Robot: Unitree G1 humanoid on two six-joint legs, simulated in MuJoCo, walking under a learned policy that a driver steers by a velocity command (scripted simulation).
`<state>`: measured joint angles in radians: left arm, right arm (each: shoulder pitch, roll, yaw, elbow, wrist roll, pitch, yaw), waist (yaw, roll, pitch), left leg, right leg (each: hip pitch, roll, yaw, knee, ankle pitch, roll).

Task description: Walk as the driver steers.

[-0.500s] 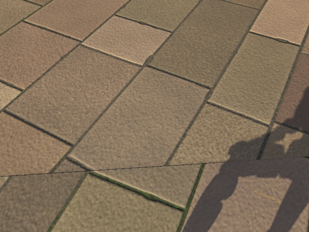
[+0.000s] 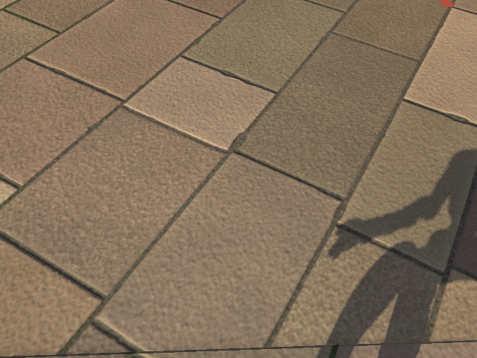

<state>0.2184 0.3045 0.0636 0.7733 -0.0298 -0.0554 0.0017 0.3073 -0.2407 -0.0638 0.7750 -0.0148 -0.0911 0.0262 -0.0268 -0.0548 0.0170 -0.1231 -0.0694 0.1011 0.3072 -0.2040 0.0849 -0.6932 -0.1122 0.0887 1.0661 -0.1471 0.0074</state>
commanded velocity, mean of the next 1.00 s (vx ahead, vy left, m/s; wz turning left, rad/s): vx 0.20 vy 0.00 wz -0.52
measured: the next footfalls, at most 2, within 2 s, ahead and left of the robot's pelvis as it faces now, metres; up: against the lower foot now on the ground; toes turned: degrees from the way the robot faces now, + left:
right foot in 0.28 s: +0.34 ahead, -0.14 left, +0.00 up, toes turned -11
left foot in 0.74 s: +0.43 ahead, +0.06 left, +0.00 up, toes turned -31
